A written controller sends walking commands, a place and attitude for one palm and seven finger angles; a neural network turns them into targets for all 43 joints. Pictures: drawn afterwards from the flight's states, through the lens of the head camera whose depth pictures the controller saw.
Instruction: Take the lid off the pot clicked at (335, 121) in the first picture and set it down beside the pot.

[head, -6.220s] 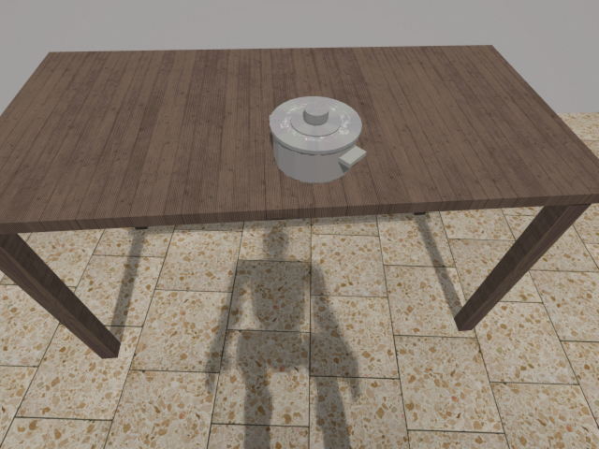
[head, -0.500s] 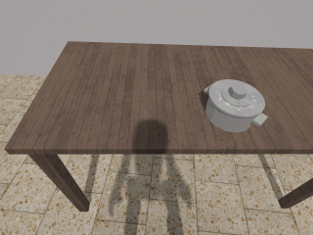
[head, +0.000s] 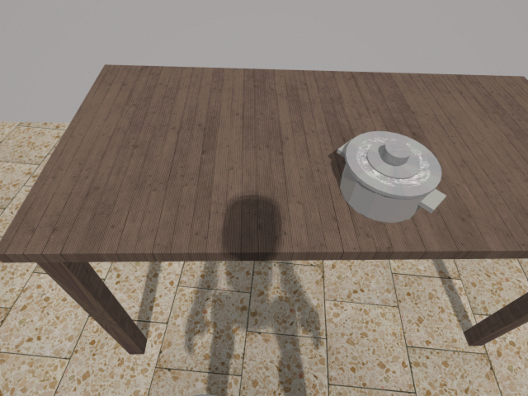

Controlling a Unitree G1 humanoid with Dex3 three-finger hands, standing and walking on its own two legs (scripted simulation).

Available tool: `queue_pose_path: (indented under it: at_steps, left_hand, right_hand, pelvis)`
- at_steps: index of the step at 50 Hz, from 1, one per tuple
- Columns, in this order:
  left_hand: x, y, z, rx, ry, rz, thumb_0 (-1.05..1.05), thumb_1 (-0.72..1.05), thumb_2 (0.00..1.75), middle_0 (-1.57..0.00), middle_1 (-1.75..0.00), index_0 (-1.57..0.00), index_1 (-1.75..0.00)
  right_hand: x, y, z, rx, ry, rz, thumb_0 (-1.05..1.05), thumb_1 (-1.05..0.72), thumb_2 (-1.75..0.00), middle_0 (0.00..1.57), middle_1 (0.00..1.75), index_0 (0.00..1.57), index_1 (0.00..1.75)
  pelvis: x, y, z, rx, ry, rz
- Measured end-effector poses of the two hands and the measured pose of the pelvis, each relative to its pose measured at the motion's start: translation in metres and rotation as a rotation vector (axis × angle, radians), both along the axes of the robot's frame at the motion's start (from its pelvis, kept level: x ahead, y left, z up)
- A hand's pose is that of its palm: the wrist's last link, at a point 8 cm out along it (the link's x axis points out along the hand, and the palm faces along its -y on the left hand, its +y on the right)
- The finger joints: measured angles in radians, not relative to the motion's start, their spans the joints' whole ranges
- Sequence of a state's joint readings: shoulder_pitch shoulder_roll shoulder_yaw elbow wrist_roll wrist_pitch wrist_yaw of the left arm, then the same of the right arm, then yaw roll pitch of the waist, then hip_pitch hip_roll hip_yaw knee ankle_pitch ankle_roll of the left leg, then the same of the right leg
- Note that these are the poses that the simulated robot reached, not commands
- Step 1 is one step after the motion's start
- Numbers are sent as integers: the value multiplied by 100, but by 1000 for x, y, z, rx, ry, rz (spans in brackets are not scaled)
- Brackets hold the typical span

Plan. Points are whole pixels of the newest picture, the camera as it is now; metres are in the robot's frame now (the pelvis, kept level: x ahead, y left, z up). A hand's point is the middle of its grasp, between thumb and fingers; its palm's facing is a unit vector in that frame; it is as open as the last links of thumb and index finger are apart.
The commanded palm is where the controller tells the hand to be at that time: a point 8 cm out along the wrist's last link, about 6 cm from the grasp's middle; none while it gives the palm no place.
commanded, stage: look again from close up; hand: left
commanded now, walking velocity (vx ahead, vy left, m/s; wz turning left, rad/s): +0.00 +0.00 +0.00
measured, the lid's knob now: (396, 152) +0.53 -0.21 +0.08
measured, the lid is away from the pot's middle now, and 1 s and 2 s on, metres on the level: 0.00 0.00 0.00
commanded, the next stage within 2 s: shuffle to correct the standing spot in 0.26 s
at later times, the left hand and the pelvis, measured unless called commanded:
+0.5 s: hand out of the picture -0.01 +0.17 -0.18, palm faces +0.04 -0.99 -0.16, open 7.4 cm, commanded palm none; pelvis +0.00 +0.00 +0.00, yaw +1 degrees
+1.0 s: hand out of the picture -0.01 +0.10 -0.19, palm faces +0.11 -0.98 -0.14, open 7.4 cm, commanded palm none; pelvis +0.03 -0.06 -0.01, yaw +4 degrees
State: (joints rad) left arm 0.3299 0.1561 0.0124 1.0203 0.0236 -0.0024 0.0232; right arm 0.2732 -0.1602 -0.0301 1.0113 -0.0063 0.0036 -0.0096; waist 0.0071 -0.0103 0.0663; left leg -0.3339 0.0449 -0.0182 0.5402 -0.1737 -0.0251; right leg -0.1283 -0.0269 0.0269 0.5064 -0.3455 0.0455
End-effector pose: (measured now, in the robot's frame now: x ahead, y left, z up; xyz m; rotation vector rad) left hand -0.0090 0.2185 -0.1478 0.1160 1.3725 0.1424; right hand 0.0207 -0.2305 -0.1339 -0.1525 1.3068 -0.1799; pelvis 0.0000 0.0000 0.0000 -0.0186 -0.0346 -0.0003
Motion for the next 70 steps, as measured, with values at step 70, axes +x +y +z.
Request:
queue_pose_path:
  at_steps: [70]
  left_hand:
    - [34, -67, 0, 38, -6, 80, 0, 91, 90, -20, -30, -20, -30]
  right_hand:
    - [90, -85, 3, -48, -12, 79, 1, -90, -90, 20, 30, 20, 30]
  pelvis:
    - [42, -85, -1, 27, 22, 103]
